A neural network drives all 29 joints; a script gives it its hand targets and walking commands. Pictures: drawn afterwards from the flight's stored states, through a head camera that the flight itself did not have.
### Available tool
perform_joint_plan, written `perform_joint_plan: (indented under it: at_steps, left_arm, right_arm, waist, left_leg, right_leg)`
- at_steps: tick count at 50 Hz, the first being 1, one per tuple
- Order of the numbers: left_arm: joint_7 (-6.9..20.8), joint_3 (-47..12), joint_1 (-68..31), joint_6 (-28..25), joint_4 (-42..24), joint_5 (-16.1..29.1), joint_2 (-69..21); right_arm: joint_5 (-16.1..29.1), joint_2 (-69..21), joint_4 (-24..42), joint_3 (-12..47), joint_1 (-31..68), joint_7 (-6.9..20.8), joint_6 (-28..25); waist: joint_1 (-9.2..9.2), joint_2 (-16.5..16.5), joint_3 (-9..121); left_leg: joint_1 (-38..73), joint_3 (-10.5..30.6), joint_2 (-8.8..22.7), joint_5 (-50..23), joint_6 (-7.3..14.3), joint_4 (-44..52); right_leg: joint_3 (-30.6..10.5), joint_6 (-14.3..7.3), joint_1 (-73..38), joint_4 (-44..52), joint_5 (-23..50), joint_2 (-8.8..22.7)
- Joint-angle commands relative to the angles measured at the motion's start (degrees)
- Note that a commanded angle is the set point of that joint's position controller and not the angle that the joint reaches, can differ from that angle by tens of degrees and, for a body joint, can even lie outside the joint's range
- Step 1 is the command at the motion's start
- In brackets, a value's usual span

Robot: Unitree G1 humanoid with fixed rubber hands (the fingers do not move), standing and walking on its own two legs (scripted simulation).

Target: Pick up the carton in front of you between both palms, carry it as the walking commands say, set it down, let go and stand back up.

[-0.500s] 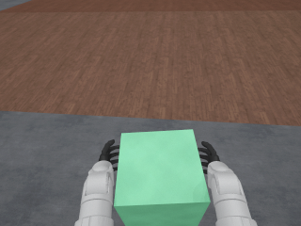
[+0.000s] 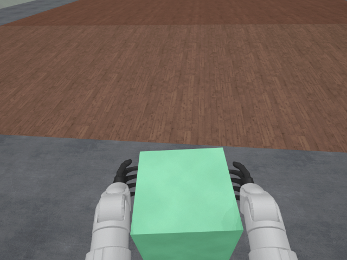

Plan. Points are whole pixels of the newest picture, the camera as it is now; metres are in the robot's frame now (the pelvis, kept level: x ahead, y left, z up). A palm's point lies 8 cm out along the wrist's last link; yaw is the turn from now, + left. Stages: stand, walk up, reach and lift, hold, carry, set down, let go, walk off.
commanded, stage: hold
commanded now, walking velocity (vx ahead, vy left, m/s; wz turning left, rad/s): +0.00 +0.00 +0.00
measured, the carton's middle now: (184, 209) +0.28 +0.00 -0.03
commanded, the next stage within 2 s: carry in 0.66 s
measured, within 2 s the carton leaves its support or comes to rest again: neither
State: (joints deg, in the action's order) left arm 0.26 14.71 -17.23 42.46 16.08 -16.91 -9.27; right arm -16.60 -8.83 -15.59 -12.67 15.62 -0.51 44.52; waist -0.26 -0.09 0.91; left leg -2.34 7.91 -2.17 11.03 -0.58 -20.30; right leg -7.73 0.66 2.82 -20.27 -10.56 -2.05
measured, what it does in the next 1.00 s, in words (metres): lifts its right foot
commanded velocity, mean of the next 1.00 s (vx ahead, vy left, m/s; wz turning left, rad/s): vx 0.19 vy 0.00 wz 0.00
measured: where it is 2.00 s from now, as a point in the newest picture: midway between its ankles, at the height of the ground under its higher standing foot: (171, 226)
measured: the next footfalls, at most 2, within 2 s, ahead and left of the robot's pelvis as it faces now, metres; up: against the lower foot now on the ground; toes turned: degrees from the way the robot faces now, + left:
right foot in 1.06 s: +0.16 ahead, -0.09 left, +0.00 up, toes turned -8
left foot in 1.40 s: +0.45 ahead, +0.15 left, +0.00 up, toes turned +12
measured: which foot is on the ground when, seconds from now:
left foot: down 0.00-1.00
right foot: down 0.00-0.88, up 0.90-1.00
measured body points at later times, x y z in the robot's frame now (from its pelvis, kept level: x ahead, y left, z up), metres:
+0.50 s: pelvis +0.00 +0.00 +0.00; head -0.05 +0.00 +0.45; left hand +0.31 +0.15 +0.05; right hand +0.30 -0.15 +0.04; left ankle +0.01 +0.13 -0.75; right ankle +0.02 -0.13 -0.75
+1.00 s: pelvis +0.08 +0.02 -0.01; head +0.05 +0.02 +0.44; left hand +0.37 +0.17 +0.08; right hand +0.36 -0.13 +0.08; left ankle +0.01 +0.14 -0.75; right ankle +0.06 -0.10 -0.73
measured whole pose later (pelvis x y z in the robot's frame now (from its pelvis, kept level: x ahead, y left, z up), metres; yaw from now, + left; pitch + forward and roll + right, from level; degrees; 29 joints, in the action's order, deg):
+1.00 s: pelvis +0.08 +0.02 -0.01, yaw -1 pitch +5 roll -1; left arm -3.8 7.8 -8.4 56.6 -13.1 -7.2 -7.5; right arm -7.9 -7.6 11.4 -4.3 8.5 -4.9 58.1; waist -0.3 -1.0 9.4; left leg -11.4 -1.8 2.2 19.7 0.0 -26.5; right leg 4.7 0.3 21.4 -38.2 -26.6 1.3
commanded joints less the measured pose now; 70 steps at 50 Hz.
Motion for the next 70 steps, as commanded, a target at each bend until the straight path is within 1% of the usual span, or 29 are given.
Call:
perform_joint_plan:
  at_steps: [1, 12, 32, 33, 35, 36, 38, 40, 42, 43, 44, 45, 46, 47, 49, 50, 52, 53, 54, 55, 56, 57, 58, 59, 61, 63, 67, 68, 70]
  left_arm:
    - [14.9, -30.0, -26.3, -0.5, 2.2, 14.9, -54.3]
    - [15.4, -29.2, -28.7, -1.1, 4.2, 14.2, -54.5]
    - [14.6, -30.2, -23.8, -0.5, 1.0, 14.9, -54.1]
    - [14.4, -31.2, -24.0, -0.3, 0.3, 15.4, -54.0]
    - [13.9, -32.7, -24.0, -0.2, -2.0, 16.5, -54.5]
    - [13.5, -34.3, -25.2, 0.1, -4.3, 17.3, -54.9]
    - [12.6, -37.2, -25.3, 1.3, -8.3, 19.1, -55.2]
    - [11.2, -40.0, -23.5, 3.3, -12.7, 20.6, -54.9]
    - [9.7, -43.1, -22.8, 6.1, -18.3, 22.1, -54.4]
    - [9.0, -44.4, -22.4, 7.6, -20.9, 22.9, -53.9]
    - [8.3, -45.4, -22.0, 9.1, -23.4, 23.7, -53.2]
    - [7.7, -46.3, -21.5, 10.7, -25.6, 24.4, -52.5]
    - [7.2, -47.3, -21.2, 12.3, -27.7, 25.3, -51.0]
    - [6.6, -48.3, -21.0, 13.7, -29.7, 26.4, -50.0]
    - [5.2, -49.3, -17.3, 16.4, -33.0, 28.4, -49.1]
    - [4.4, -49.3, -15.2, 17.6, -34.6, 28.9, -48.8]
    - [2.7, -48.8, -9.7, 19.8, -37.5, 29.0, -48.5]
    - [1.9, -48.1, -8.1, 20.7, -39.1, 28.6, -48.3]
    - [1.0, -46.9, -4.1, 21.9, -39.7, 28.0, -47.3]
    - [0.0, -45.4, -2.2, 22.7, -40.3, 26.8, -46.0]
    - [-1.0, -44.4, -2.3, 23.4, -41.5, 26.1, -46.0]
    - [-1.6, -43.9, -1.9, 24.2, -43.9, 26.0, -46.3]
    - [-2.2, -44.0, -3.3, 24.8, -45.6, 26.4, -46.2]
    - [-2.7, -44.3, -5.0, 25.1, -47.2, 27.2, -45.8]
    - [-3.2, -45.6, -6.3, 25.5, -49.3, 29.0, -45.1]
    - [-3.6, -46.4, -5.3, 25.7, -49.8, 30.3, -43.3]
    - [-4.3, -46.3, -3.3, 26.1, -50.0, 31.4, -39.0]
    - [-4.4, -46.2, -3.3, 26.3, -50.2, 31.6, -38.1]
    - [-4.6, -45.9, -2.7, 26.7, -50.6, 31.5, -36.5]
  right_arm:
    - [16.3, -52.8, 3.6, 30.0, 33.6, 15.1, -3.2]
    - [15.8, -53.6, 1.5, 29.4, 36.0, 15.1, -3.7]
    - [16.6, -52.5, 5.2, 30.6, 31.4, 14.6, -3.3]
    - [17.0, -53.0, 5.7, 31.5, 32.2, 14.5, -3.1]
    - [18.0, -53.0, 8.3, 32.8, 32.6, 14.1, -2.9]
    - [18.9, -53.3, 10.0, 34.2, 33.5, 13.9, -2.6]
    - [20.8, -53.6, 14.0, 37.4, 34.5, 13.1, -1.6]
    - [23.0, -53.8, 18.5, 40.8, 33.4, 12.2, 0.5]
    - [25.2, -53.5, 23.4, 43.6, 33.1, 11.0, 3.1]
    - [25.9, -53.0, 25.7, 44.4, 33.0, 10.4, 4.5]
    - [26.3, -52.0, 27.0, 44.8, 31.1, 9.7, 6.0]
    - [26.3, -50.8, 27.8, 44.8, 27.8, 8.8, 7.5]
    - [25.8, -49.7, 28.8, 44.4, 24.9, 7.7, 8.9]
    - [25.3, -48.7, 31.2, 43.9, 22.9, 6.5, 10.4]
    - [25.4, -47.2, 36.7, 44.3, 19.8, 4.3, 13.4]
    - [25.9, -46.9, 39.2, 44.8, 18.6, 3.5, 14.7]
    - [27.3, -46.2, 43.2, 45.6, 15.1, 2.2, 17.2]
    - [27.7, -45.4, 44.5, 45.6, 13.3, 1.8, 18.3]
    - [28.7, -44.9, 46.0, 46.0, 12.4, 1.4, 19.6]
    - [29.7, -43.8, 48.9, 46.3, 13.6, 1.1, 21.0]
    - [31.2, -43.5, 50.5, 47.5, 15.3, 0.8, 22.2]
    - [32.2, -44.1, 51.2, 47.8, 14.5, 0.6, 22.8]
    - [32.4, -44.1, 51.1, 47.2, 14.5, 0.3, 23.2]
    - [32.3, -44.1, 50.8, 46.5, 13.8, -0.2, 23.3]
    - [31.2, -43.7, 50.3, 45.1, 11.2, -1.4, 23.3]
    - [29.4, -42.3, 49.6, 43.3, 8.0, -3.0, 23.1]
    - [26.9, -38.3, 50.0, 40.8, 4.2, -5.4, 23.1]
    - [26.8, -37.5, 50.2, 40.5, 3.9, -5.7, 23.2]
    - [26.6, -35.9, 50.2, 39.9, 2.6, -6.0, 23.4]
  waist:
    - [0.05, -0.2, 9.5]
    - [-0.01, 0.2, 10.6]
    - [0.0, -0.1, 11.9]
    - [0.02, 1.4, 10.4]
    - [-0.01, 1.4, 10.6]
    - [0.01, 1.7, 9.2]
    - [-0.26, 3.6, 10.5]
    - [-0.23, 7.6, 15.4]
    - [-0.07, 7.8, 16.0]
    - [-0.03, 5.5, 15.1]
    - [0.49, -1.3, 13.9]
    - [1.25, -12.6, 13.6]
    - [1.35, -16.5, 10.3]
    - [1.8, -13.6, 9.2]
    - [1.92, -8.6, 13.3]
    - [1.91, -8.6, 15.1]
    - [0.89, -7.8, 17.9]
    - [0.58, -5.3, 19.7]
    - [-0.56, 1.1, 21.8]
    - [-1.27, 15.6, 19.9]
    - [-1.56, 15.7, 16.6]
    - [-1.5, 9.8, 14.5]
    - [-1.41, 5.3, 14.2]
    - [-1.53, 3.6, 14.4]
    - [-1.21, 4.4, 14.1]
    - [-1.08, 6.5, 13.0]
    - [-0.89, 9.3, 10.4]
    - [-0.43, 8.7, 10.7]
    - [0.65, 5.6, 14.5]
  left_leg:
    - [-0.3, -4.0, -2.8, -5.2, -0.6, 3.1]
    - [-0.5, -4.5, -2.9, -3.6, -0.3, 2.9]
    - [1.9, -4.0, -3.1, -11.6, -0.8, 3.0]
    - [-6.2, -2.5, 6.8, -2.2, 0.5, -2.1]
    - [-11.0, -0.9, 4.9, 22.2, 1.1, -0.4]
    - [-14.1, -1.1, 4.3, 28.7, 1.2, -1.3]
    - [-15.8, -5.0, 3.6, 21.0, 0.5, -7.0]
    - [-15.7, -10.3, 1.4, 12.3, 0.1, -12.0]
    - [-12.9, -11.6, 1.2, 14.1, 0.6, -7.1]
    - [-9.0, -9.9, 2.8, 15.0, 1.0, -4.1]
    - [-4.6, -2.0, 8.2, 19.6, 2.7, 0.5]
    - [0.9, 10.9, 16.4, 22.3, 6.2, 6.4]
    - [5.5, 18.7, 21.2, 14.6, 10.2, 7.8]
    - [7.0, 18.8, 22.0, 4.6, 12.3, 6.5]
    - [8.8, 10.5, 20.0, -7.6, 11.4, 3.4]
    - [8.1, 5.8, 18.0, -10.5, 9.8, 2.0]
    - [-0.4, -4.0, 13.7, -6.5, 6.4, -2.9]
    - [-10.0, -8.0, 11.8, -4.0, 4.4, -7.8]
    - [-22.0, -12.2, 9.3, 3.1, 2.1, -17.6]
    - [-38.3, -17.3, 3.9, 15.0, 0.1, -30.9]
    - [-45.0, -12.5, 4.5, 21.1, 1.1, -36.4]
    - [-47.8, -10.7, 7.1, 21.8, 1.6, -39.8]
    - [-47.5, -10.3, 8.3, 19.9, 1.6, -40.0]
    - [-46.6, -10.5, 9.1, 17.7, 1.3, -36.3]
    - [-41.5, -13.2, 7.9, 11.3, 0.2, -28.4]
    - [-36.2, -15.9, 6.4, 6.6, -0.3, -21.2]
    - [-23.3, -20.1, 4.1, -4.2, 0.8, -11.3]
    - [-17.3, -21.8, 3.1, -5.9, 1.3, -9.5]
    - [-0.8, -25.0, 1.0, -0.2, 2.0, -8.8]
  right_leg:
    - [4.1, 0.2, -1.2, 3.0, 3.5, -3.1]
    - [4.1, 0.3, -1.5, 3.0, 2.2, -2.8]
    - [3.7, 0.3, -3.4, 3.0, 9.6, -3.3]
    - [2.6, -0.2, 3.7, -2.5, 1.5, 6.7]
    - [-0.6, -1.3, 8.7, 1.2, -23.7, 6.1]
    - [-1.8, -1.9, 10.6, 1.8, -30.9, 6.4]
    - [-3.4, -3.5, 10.0, 2.7, -27.5, 9.0]
    - [-6.1, -5.4, 7.1, 4.2, -24.2, 12.0]
    - [-4.4, -5.9, 9.7, 2.9, -26.8, 12.1]
    - [-1.4, -4.9, 14.2, -0.3, -26.3, 10.6]
    - [4.1, -2.8, 20.9, -8.4, -23.1, 7.2]
    - [11.4, -0.3, 29.3, -21.9, -17.9, 3.3]
    - [13.4, 0.2, 38.4, -22.8, -19.3, 2.9]
    - [12.7, -0.2, 40.5, -22.6, -21.2, 4.1]
    - [14.0, -0.7, 35.7, -16.3, -17.9, 3.3]
    - [16.2, -0.7, 31.2, -12.8, -13.1, 1.6]
    - [20.0, -0.7, 14.3, -2.6, -3.5, 0.1]
    - [18.4, -1.3, 0.1, 0.0, -1.2, 1.7]
    - [7.3, -3.7, -13.0, 2.9, -6.5, 10.0]
    - [-15.6, -9.8, -18.8, 7.2, -9.7, 24.3]
    - [-21.9, -15.0, -18.5, 6.8, -3.8, 28.5]
    - [-19.3, -15.8, -16.7, 6.4, 1.4, 28.3]
    - [-14.4, -14.2, -15.1, 6.3, 5.3, 26.3]
    - [-10.1, -12.5, -13.7, 8.0, 3.0, 24.9]
    - [-1.6, -9.7, -10.4, 9.5, 4.9, 21.0]
    - [4.6, -8.5, -7.2, 9.3, 7.0, 18.5]
    - [11.4, -5.7, 0.8, 7.3, 9.6, 16.8]
    - [13.6, -4.9, 3.4, 4.0, 11.6, 16.1]
    - [19.7, -2.6, 10.3, -10.7, 16.3, 12.3]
